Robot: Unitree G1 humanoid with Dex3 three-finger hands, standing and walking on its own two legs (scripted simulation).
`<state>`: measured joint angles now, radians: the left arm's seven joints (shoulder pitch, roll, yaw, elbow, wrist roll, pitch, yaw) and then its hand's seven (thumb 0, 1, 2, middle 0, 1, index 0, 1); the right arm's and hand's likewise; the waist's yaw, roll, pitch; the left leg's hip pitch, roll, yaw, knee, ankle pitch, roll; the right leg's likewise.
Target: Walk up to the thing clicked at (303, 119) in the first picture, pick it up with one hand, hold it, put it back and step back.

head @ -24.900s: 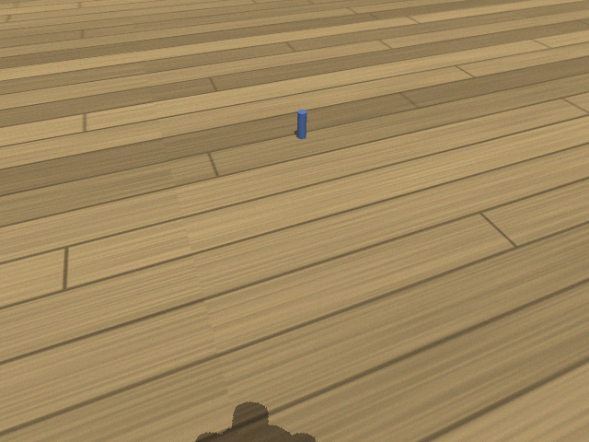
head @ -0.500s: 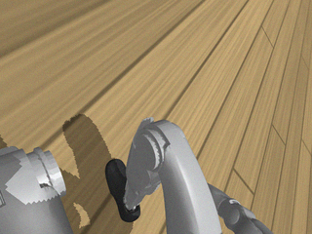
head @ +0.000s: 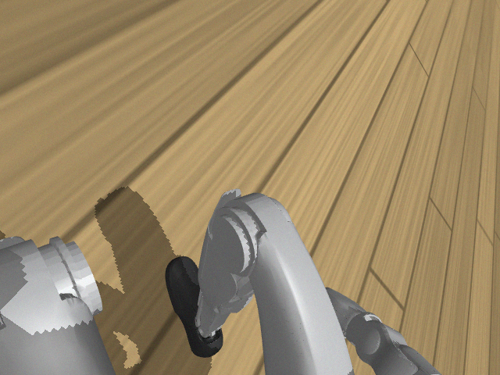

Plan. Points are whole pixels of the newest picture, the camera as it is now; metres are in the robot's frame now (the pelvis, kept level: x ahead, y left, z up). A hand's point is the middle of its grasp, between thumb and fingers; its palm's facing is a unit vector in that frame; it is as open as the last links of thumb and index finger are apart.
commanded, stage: open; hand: left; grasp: from the side
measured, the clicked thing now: out of the picture +0.46 +0.31 -0.21
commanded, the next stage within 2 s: withdraw in 0.02 s
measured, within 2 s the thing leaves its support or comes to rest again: neither
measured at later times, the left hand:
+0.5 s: hand out of the picture +0.45 +0.36 -0.11, palm faces +0.41 -0.91 -0.03, open 16.6 cm
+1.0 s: hand out of the picture +0.34 +0.42 +0.00, palm faces +0.32 -0.82 -0.47, open 17.1 cm
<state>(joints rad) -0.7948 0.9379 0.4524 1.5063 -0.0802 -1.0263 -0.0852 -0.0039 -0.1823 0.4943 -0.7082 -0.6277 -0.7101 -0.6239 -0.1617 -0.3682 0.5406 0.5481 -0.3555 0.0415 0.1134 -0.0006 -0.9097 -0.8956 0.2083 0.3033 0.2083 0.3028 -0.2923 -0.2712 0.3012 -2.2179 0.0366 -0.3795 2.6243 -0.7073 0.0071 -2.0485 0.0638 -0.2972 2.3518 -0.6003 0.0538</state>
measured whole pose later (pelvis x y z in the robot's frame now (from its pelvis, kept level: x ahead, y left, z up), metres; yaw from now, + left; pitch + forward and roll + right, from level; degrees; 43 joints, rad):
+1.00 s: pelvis +0.01 -0.01 +0.07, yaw +9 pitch +31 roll -9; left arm -0.47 0.73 0.41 0.85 0.08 -0.25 -0.09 -0.02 -0.48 0.12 -0.08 -0.07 -0.07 -0.08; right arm 0.11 -0.28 0.09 0.60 -0.03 0.17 0.05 0.00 -0.91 -0.90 0.21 0.30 0.21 0.30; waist -0.09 -0.01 -0.10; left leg -2.18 0.05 -0.12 2.29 -0.67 0.03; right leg -2.10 0.01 -0.10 2.19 -0.64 0.01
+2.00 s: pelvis +0.10 +0.01 +0.42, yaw +17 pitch +9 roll -3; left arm 0.48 0.22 -0.03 -0.03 -0.02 0.29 0.17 -0.01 -0.53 0.06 -0.06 -0.05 -0.05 -0.06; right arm 0.29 -0.20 0.04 0.47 0.03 -0.06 -0.18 0.01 -0.90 -0.90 0.21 0.30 0.21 0.30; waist -0.03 0.05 -0.16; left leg -0.67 0.04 -0.01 1.00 -0.48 0.01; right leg -0.62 -0.01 -0.05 0.93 -0.46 0.01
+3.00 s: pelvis +0.09 -0.01 +0.43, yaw +17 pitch +6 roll -2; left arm 0.47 0.21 -0.02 0.01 -0.01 0.25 0.13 -0.01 -0.54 0.06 -0.06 -0.05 -0.05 -0.06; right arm 0.28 -0.21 0.03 0.51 0.01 -0.14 -0.18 0.02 -0.90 -0.90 0.21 0.30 0.21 0.30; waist -0.02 0.03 -0.11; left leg -0.62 0.04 -0.03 0.95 -0.44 -0.01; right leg -0.58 0.00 -0.06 0.90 -0.43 -0.01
